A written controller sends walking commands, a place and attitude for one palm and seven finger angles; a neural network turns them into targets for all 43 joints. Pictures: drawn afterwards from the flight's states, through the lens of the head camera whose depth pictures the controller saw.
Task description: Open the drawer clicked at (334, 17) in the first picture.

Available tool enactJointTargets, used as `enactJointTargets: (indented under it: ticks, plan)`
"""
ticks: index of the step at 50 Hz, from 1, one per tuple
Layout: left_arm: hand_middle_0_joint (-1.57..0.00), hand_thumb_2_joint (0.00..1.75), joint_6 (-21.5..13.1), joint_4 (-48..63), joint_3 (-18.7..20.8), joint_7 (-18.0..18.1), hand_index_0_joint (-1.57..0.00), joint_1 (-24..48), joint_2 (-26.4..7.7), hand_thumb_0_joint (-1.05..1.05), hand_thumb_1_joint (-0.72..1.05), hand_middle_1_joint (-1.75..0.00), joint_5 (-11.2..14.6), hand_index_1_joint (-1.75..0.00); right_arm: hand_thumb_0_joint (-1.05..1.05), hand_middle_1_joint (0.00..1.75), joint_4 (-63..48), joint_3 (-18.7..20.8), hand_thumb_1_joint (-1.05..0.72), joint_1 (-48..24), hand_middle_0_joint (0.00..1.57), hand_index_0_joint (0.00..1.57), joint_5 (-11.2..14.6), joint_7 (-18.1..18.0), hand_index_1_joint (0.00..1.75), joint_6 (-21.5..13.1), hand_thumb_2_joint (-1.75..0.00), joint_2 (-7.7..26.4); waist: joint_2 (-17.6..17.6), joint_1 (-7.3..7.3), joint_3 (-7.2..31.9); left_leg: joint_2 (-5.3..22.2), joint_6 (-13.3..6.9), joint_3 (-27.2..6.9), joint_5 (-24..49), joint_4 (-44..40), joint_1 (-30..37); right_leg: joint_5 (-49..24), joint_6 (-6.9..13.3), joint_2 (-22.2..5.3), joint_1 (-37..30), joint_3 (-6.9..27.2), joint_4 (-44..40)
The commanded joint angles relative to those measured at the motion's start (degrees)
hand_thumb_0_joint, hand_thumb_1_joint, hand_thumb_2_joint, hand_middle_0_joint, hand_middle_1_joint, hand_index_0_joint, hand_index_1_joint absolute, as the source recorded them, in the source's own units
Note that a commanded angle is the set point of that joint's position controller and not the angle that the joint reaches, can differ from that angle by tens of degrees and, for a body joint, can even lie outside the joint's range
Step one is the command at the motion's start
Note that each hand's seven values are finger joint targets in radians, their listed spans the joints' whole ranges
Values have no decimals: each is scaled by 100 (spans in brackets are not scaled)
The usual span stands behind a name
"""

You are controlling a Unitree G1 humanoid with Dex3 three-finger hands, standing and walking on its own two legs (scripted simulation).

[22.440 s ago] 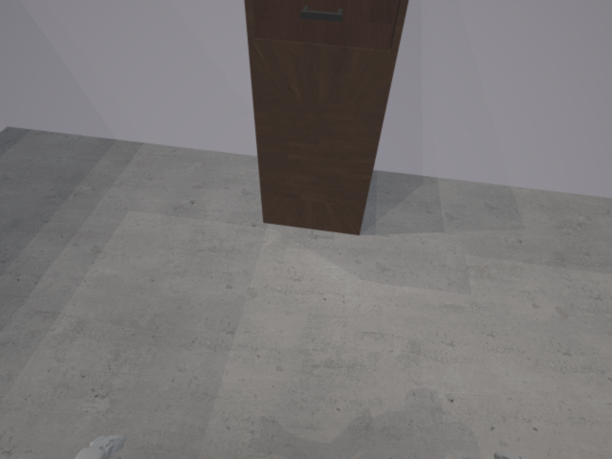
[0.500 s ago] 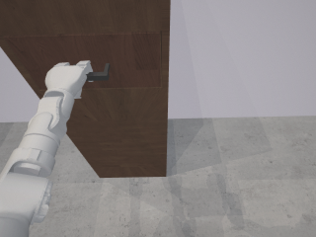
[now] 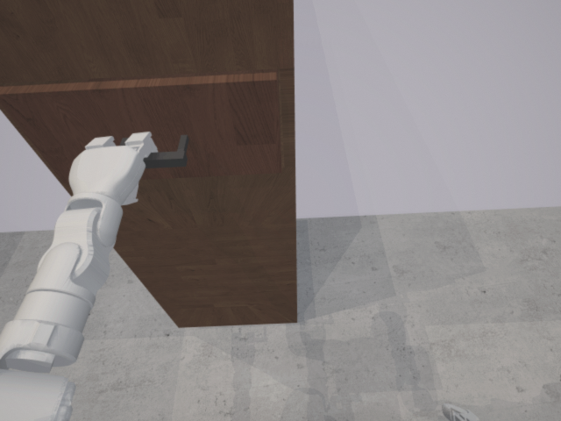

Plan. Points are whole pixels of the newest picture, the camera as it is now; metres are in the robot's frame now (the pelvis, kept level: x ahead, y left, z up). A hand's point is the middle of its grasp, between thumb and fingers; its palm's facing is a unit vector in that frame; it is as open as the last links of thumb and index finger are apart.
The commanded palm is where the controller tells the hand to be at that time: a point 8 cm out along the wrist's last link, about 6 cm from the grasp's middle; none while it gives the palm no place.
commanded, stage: pull the drawer open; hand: left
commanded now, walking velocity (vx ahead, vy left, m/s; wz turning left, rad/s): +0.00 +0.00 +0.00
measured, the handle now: (151, 151) +0.47 +0.21 +0.13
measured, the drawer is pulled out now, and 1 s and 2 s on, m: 0.02 0.13 0.30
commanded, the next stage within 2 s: open the thumb to release the handle in 1.96 s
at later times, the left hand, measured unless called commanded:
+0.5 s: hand (125, 197) +0.40 +0.24 +0.11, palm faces -0.01 -0.04 -1.00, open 5.6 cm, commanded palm +0.35 +0.24 +0.17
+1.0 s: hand (108, 261) +0.30 +0.23 +0.10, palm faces +0.05 -0.10 -0.99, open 5.7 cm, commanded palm +0.25 +0.24 +0.17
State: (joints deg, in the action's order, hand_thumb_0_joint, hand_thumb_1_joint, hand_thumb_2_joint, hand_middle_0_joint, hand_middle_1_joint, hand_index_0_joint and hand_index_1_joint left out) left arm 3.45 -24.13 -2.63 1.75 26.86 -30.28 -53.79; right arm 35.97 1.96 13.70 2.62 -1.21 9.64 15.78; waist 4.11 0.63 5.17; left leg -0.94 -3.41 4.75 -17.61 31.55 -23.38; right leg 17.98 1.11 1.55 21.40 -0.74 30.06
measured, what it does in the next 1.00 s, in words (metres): stands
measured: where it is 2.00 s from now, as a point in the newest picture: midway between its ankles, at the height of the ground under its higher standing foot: outside the picture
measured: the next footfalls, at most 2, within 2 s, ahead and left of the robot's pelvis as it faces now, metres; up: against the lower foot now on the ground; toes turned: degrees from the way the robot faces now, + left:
none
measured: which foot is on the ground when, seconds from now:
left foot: down 0.00-1.00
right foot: down 0.00-1.00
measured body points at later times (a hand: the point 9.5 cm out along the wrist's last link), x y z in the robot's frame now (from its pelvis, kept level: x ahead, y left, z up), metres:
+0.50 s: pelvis -0.01 -0.01 +0.00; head +0.03 -0.03 +0.45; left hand +0.40 +0.24 +0.16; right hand +0.12 -0.26 -0.13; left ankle -0.03 +0.08 -0.73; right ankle -0.04 -0.11 -0.73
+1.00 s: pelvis +0.00 -0.01 +0.00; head +0.02 -0.04 +0.45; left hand +0.29 +0.24 +0.16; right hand +0.23 -0.22 -0.09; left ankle -0.03 +0.08 -0.73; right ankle -0.04 -0.11 -0.73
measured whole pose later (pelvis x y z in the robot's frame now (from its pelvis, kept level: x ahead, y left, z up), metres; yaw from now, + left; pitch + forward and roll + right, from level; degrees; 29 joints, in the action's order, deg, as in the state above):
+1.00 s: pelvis +0.00 -0.01 +0.00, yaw +1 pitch +5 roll +0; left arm 8.1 3.3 -3.8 1.2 2.4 -27.6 -51.2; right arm 33.9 -0.9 3.2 1.6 -0.9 7.7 14.8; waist 5.2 -3.8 3.8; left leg -1.7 -2.9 3.4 -16.8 29.1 -17.1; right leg 18.3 1.5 1.0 15.2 -1.9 28.7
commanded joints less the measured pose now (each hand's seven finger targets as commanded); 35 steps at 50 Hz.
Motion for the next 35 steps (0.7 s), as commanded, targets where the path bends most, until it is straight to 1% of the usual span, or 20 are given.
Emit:
enactJointTargets:
  ticks: [1, 3, 5, 6, 7, 8, 9, 11, 14, 15, 17, 18, 22, 23, 25, 28, 29, 30, 33, 35]
  plan:
    - [-40, 90, 15, 805, 283, 209, -40, 3011, -1197, 0, 90, -135, 45, -135, 0, 30, -418, 227, -90, -191, 20, 20, 46, -104, 30, -228, -90, 774, -179, 149, 1748, 147, 100, -592, 3587, 100, 1610, -2324, 61, 124, -163, -11, -96]
    - [-40, 90, 68, 647, 504, 189, -40, 2844, -1479, 0, 90, -135, -50, -135, 0, 30, -403, 221, -90, -217, 20, 20, 32, -148, 30, -218, -90, 821, -265, 20, 1894, 101, 101, -559, 3497, 59, 1574, -2330, 95, 128, -382, 14, -115]
    - [-40, 90, 35, 731, 312, 179, -40, 3249, -1332, 0, 90, -135, -121, -135, 0, 30, -384, 206, -90, -203, 20, 20, 20, -166, 30, -216, -90, 753, 5, 28, 2177, 64, 116, -559, 3589, 113, 1728, -2412, 108, 95, -377, 12, -47]
    - [-40, 90, 21, 649, 179, 158, -40, 3287, -1181, 0, 90, -135, -127, -135, 0, 30, -362, 205, -90, -193, 20, 20, 19, -165, 30, -212, -90, 720, 32, 66, 2212, 58, 126, -584, 3666, 157, 1785, -2412, 111, 98, -324, 1, -28]
    - [-40, 90, 11, 470, 210, 139, -40, 3264, -1196, 0, 90, -135, -126, -135, 0, 30, -346, 196, -90, -186, 20, 20, 16, -168, 30, -195, -90, 723, -6, 61, 2118, 70, 141, -607, 3635, 153, 1762, -2336, 117, 98, -259, -23, -29]
    - [-40, 90, -31, 484, 234, 113, -40, 3318, -1238, 0, 90, -135, -131, -135, 0, 30, -333, 212, -90, -188, 20, 20, 5, -176, 30, -174, -90, 754, -101, 72, 2254, 68, 136, -585, 3637, 168, 1797, -2369, 111, 95, -341, 5, -40]
    - [-40, 90, -65, 452, 151, 98, -40, 3423, -1166, 0, 90, -135, -111, -135, 0, 30, -364, 192, -90, -203, 20, 20, 12, -184, 30, -180, -90, 717, -20, 76, 2193, 48, 120, -582, 3493, 164, 1733, -2329, 109, 80, -299, 6, -31]
    - [-40, 90, -118, 254, 55, 64, -40, 3433, -1021, 0, 90, -135, -91, -135, 0, 30, -371, 174, -90, -222, 20, 20, 12, -196, 30, -166, -90, 708, -183, 88, 2043, 25, 98, -573, 3274, 159, 1602, -2299, 109, 75, -263, -13, -29]
    - [-40, 90, -246, 101, 101, 44, -40, 3568, -1093, 0, 90, -135, -100, -135, 0, 30, -407, 161, -90, -226, 20, 20, 11, -218, 30, -155, -90, 705, -276, 80, 2019, -1, 75, -571, 2980, 146, 1445, -2225, 119, 64, -303, 4, -14]
    - [-40, 90, -273, 30, -20, 36, -40, 3561, -931, 0, 90, -135, -93, -135, 0, 30, -423, 163, -90, -224, 20, 20, 10, -219, 30, -162, -90, 678, -282, 98, 1975, -13, 58, -561, 2905, 153, 1422, -2203, 119, 60, -268, -4, -15]
    - [-40, 90, -367, -30, 152, 53, -40, 3649, -1139, 0, 90, -135, -127, -135, 0, 30, -408, 175, -90, -189, 20, 20, -5, -229, 30, -163, -90, 699, -276, 78, 2001, -12, 56, -539, 2811, 163, 1381, -2204, 122, 58, -282, 12, -6]
    - [-40, 90, -410, 91, 246, 53, -40, 3401, -1207, 0, 90, -135, -113, -135, 0, 30, -491, 187, -90, -205, 20, 20, -12, -223, 30, -158, -90, 710, -243, -10, 2150, -30, 55, -555, 2883, 159, 1364, -2227, 132, 60, -435, 44, -3]
    - [-40, 90, -503, 687, 226, 65, -40, 2494, -990, 0, 90, -135, -10, -135, 0, 30, -694, 198, -90, -334, 20, 20, -24, -132, 30, -162, -90, 648, -105, -174, 2282, 2, 48, -545, 3208, 163, 1434, -2420, 117, 49, -610, 57, 52]
    - [-40, 90, -500, 762, 368, 71, -40, 2222, -1087, 0, 90, -135, 9, -135, 0, 30, -726, 214, -90, -370, 20, 20, -27, -114, 30, -158, -90, 664, -155, -217, 2342, 23, 60, -571, 3362, 149, 1448, -2417, 123, 55, -700, 56, 53]
    - [-40, 90, -437, 1055, 384, 82, -40, 1654, -1024, 0, 90, -135, 95, -135, 0, 30, -815, 198, -90, -458, 20, 20, -11, -66, 30, -169, -90, 654, -211, -262, 2169, 42, 47, -567, 3279, 98, 1382, -2406, 104, 59, -734, 65, 31]
    - [-40, 90, -349, 1926, 548, 124, -40, 923, -1085, 0, 90, -135, 204, -135, 0, 30, -970, 218, -90, -632, 20, 20, -20, -3, 30, -223, -90, 671, -158, -382, 2299, 79, 66, -590, 3713, 55, 1516, -2591, 89, 52, -967, 79, 17]
    - [-40, 90, -285, 2112, 500, 136, -40, 602, -993, 0, 90, -135, 229, -135, 0, 30, -998, 204, -90, -690, 20, 20, -4, 21, 30, -247, -90, 629, -90, -392, 2210, 88, 63, -600, 3725, 38, 1557, -2570, 73, 46, -931, 83, 10]
    - [-40, 90, -218, 2230, 522, 143, -40, 398, -961, 0, 90, -135, 268, -135, 0, 30, -989, 208, -90, -726, 20, 20, -2, 27, 30, -268, -90, 640, -214, -377, 2069, 97, 58, -585, 3641, 20, 1537, -2564, 57, 48, -906, 75, -22]
    - [-40, 90, -60, 2752, 678, 164, -40, -183, -1067, 0, 90, -135, 347, -135, 0, 30, -1033, 185, -90, -895, 20, 20, -3, 42, 30, -322, -90, 664, -216, -427, 1955, 112, 85, -594, 3654, -58, 1571, -2499, 53, 48, -984, 70, -80]
    - [-40, 90, 34, 3075, 629, 185, -40, -406, -954, 0, 90, -135, 365, -135, 0, 30, -1022, 164, -90, -966, 20, 20, 0, 43, 30, -375, -90, 629, -176, -419, 1873, 125, 92, -611, 3700, -81, 1665, -2463, 33, 52, -911, 46, -78]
